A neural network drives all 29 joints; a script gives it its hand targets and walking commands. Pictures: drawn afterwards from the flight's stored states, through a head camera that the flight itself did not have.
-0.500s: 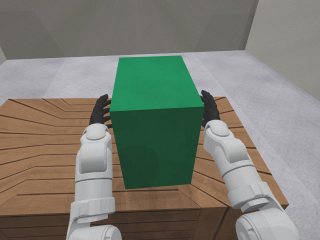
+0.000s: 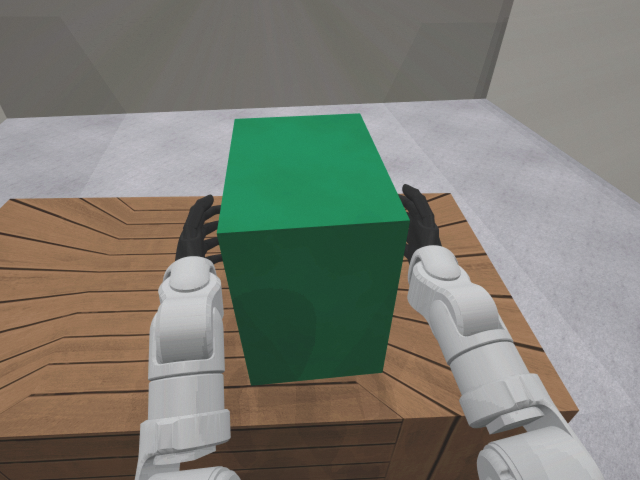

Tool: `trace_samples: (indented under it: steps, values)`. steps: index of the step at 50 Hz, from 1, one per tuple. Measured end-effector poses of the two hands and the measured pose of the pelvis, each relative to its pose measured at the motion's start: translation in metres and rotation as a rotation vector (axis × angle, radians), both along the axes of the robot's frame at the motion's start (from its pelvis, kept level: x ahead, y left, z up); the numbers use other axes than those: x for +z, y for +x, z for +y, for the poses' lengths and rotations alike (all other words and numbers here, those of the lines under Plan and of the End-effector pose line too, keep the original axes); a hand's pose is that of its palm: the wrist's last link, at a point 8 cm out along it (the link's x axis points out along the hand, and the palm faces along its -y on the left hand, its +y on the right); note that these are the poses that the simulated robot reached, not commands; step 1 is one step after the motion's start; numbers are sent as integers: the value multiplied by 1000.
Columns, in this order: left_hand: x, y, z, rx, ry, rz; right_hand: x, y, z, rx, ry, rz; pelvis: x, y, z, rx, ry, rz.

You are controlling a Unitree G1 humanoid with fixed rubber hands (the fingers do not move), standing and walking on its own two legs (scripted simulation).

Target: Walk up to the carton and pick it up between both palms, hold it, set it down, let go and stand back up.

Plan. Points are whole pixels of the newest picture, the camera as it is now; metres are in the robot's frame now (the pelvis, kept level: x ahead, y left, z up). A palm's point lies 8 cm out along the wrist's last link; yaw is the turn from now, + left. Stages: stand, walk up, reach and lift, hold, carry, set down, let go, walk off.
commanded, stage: hold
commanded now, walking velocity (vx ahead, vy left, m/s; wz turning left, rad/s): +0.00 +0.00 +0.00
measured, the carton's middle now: (307, 244) +0.42 +0.01 +0.13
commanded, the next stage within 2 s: set down in 1.50 s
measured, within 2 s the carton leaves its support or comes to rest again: neither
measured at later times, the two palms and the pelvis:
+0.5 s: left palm (193, 262) +0.35 +0.14 +0.17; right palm (419, 251) +0.35 -0.12 +0.17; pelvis -0.01 +0.00 +0.00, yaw +0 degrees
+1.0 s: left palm (195, 259) +0.35 +0.14 +0.17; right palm (421, 250) +0.35 -0.13 +0.17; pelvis -0.01 +0.00 +0.00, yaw +0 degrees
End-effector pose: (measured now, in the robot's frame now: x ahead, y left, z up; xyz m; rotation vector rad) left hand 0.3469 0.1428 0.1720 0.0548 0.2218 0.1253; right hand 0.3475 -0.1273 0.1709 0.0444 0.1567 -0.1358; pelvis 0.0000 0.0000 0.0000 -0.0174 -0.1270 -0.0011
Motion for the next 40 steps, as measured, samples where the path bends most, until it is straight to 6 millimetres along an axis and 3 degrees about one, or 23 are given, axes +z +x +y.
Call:
trace_samples:
  steps: [26, 35, 40]
  values:
    - [1, -2, 2, -2, 10, 22, -3, -2, 3, 2, -2, 21, 0, -10, 1, -5, 4, -3]
    - [6, -4, 1, -6, 4, -18, 10, -4, 2, 3, -10, -21, -1, -8, 0, -3, 0, 0]
    - [3, 0, 1, -4, 3, 17, 3, -1, 1, -4, -9, 13, -1, -9, 0, -7, 4, -13]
